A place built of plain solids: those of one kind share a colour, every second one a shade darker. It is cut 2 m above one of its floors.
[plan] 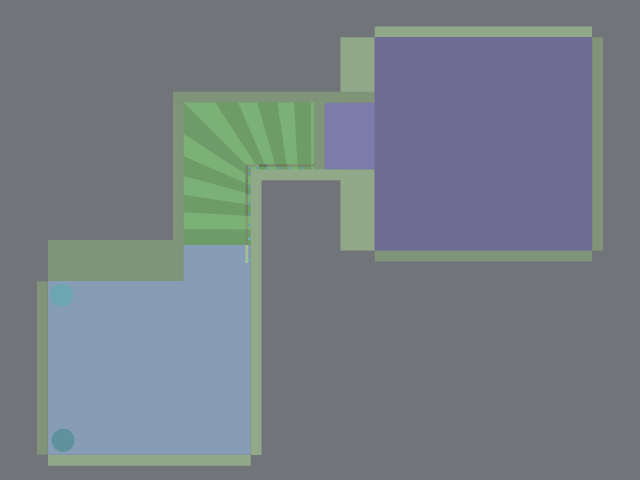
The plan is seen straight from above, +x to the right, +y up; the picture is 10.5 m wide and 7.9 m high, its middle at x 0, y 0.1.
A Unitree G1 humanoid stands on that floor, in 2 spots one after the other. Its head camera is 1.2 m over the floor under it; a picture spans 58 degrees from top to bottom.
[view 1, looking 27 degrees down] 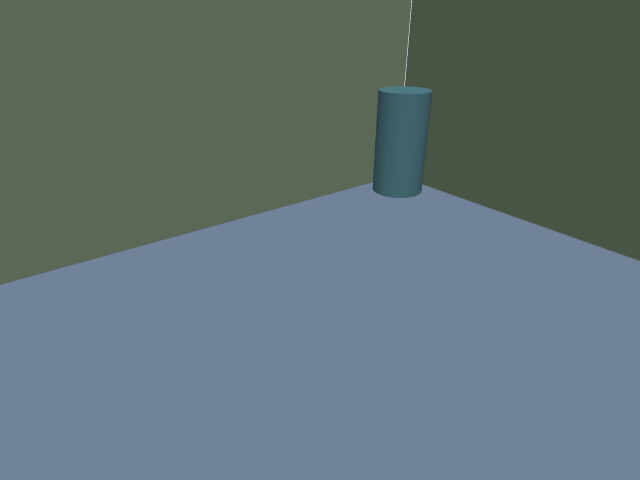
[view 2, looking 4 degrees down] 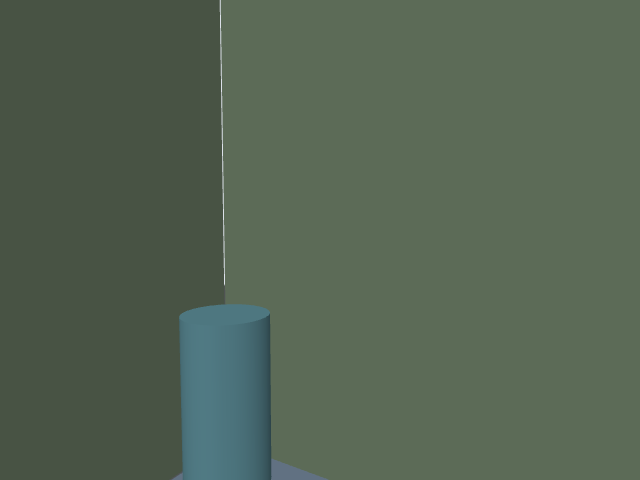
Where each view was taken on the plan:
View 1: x -1.79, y -0.98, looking -127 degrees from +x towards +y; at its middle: floor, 2.64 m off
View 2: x -2.96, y -2.18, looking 121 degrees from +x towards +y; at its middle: wall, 1.87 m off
